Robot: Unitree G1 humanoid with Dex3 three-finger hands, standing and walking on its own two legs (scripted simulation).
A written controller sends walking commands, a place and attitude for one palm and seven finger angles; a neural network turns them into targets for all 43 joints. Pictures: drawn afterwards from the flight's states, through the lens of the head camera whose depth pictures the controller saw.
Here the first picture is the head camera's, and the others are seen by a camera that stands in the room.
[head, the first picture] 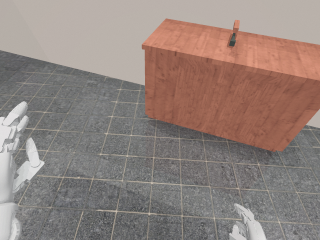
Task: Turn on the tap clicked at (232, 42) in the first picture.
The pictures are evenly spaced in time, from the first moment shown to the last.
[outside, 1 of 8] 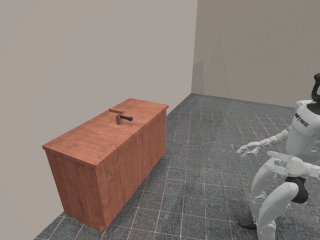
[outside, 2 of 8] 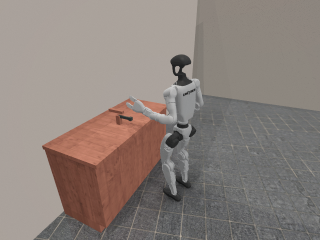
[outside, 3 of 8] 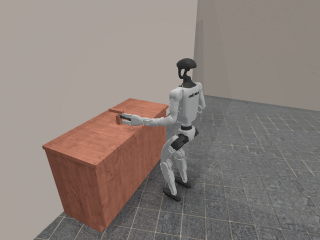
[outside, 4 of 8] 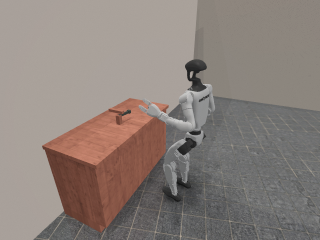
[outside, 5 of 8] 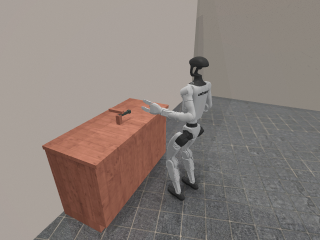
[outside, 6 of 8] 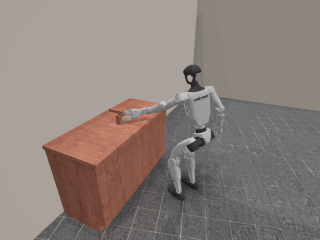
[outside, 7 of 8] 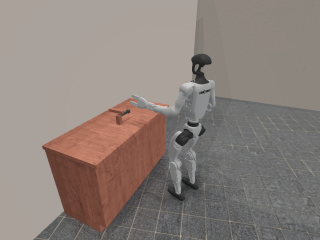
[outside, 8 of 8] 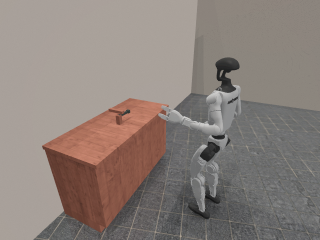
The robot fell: no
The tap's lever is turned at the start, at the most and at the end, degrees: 0 83 83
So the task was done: yes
